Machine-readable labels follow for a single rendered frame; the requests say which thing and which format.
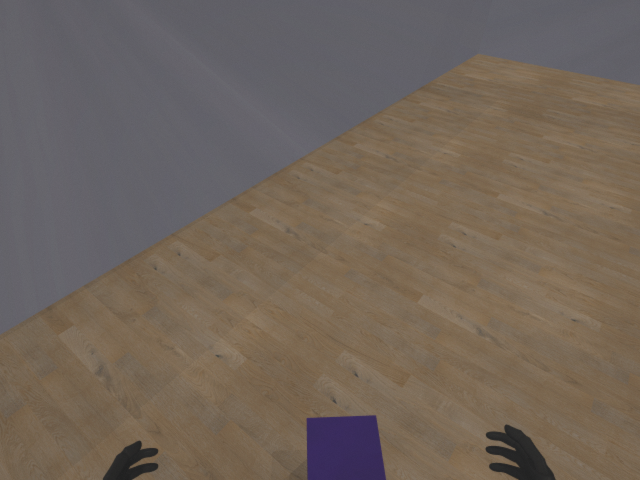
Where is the robot left hand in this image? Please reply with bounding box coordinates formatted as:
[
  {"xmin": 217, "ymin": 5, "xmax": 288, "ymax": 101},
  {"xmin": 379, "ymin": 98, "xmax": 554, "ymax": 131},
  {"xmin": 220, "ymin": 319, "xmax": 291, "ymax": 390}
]
[{"xmin": 103, "ymin": 441, "xmax": 158, "ymax": 480}]

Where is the carton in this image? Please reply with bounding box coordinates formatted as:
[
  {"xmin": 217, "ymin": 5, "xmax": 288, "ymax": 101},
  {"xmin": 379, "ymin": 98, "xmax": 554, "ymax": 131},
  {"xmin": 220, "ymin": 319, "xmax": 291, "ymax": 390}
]
[{"xmin": 307, "ymin": 415, "xmax": 386, "ymax": 480}]

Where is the robot right hand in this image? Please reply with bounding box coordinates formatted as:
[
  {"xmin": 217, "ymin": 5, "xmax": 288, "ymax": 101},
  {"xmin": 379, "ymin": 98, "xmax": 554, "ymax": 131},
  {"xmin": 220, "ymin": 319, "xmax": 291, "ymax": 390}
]
[{"xmin": 486, "ymin": 425, "xmax": 556, "ymax": 480}]

